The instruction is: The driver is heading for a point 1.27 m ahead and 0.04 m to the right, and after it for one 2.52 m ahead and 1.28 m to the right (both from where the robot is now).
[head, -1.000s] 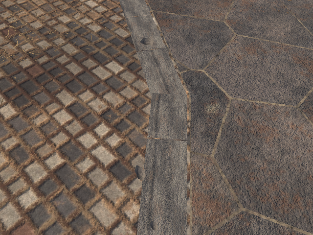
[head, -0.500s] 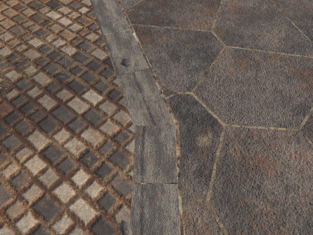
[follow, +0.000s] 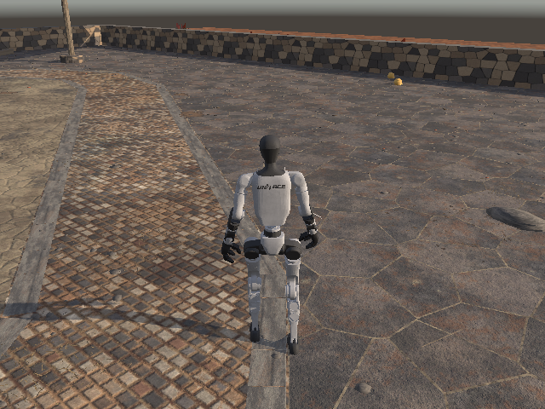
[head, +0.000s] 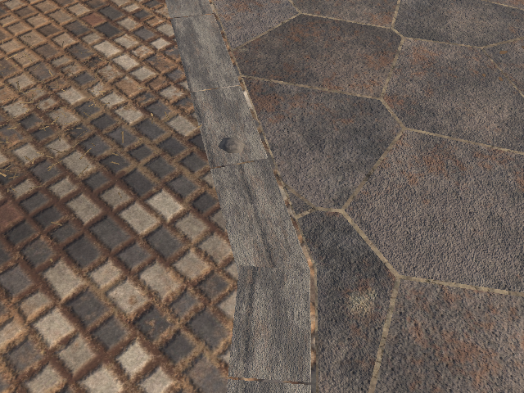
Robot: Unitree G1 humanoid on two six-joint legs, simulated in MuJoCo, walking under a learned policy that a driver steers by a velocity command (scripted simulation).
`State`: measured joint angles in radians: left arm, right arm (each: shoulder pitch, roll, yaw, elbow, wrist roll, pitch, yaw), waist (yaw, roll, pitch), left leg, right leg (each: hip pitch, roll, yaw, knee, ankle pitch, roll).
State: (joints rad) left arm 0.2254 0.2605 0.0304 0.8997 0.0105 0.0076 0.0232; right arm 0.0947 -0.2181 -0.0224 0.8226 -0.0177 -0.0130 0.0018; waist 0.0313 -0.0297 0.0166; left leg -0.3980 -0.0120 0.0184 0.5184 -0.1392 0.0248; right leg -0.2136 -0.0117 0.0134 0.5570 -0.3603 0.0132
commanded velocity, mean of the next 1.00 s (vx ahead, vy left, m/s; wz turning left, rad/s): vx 0.14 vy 0.00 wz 0.00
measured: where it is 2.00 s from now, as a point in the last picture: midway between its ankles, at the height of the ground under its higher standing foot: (276, 323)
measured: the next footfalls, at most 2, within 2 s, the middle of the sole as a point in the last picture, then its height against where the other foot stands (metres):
right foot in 1.30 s outside the picture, level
left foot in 1.86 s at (235, 283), level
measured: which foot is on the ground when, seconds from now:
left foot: down 0.00-1.00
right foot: down 0.00-0.80, up 0.82-1.00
